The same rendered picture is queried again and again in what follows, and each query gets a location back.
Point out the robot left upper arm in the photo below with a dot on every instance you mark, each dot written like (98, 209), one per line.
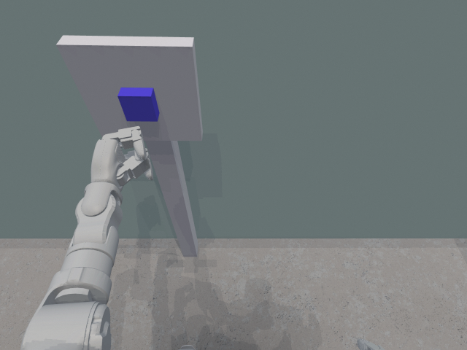
(70, 326)

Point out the button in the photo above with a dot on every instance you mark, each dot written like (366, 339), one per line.
(139, 104)

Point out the left robot hand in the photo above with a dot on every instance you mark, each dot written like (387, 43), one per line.
(109, 164)

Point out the panel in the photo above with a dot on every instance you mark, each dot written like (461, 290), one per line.
(101, 65)

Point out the left robot forearm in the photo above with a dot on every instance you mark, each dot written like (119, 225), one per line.
(85, 273)

